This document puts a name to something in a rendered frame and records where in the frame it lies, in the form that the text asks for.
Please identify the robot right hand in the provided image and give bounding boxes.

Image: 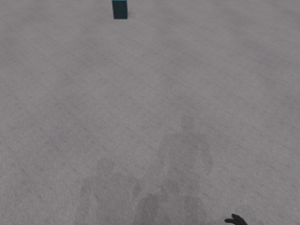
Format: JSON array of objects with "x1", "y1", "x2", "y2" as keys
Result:
[{"x1": 224, "y1": 214, "x2": 247, "y2": 225}]

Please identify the carton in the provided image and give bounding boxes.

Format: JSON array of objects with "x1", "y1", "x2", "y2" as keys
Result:
[{"x1": 112, "y1": 0, "x2": 128, "y2": 20}]

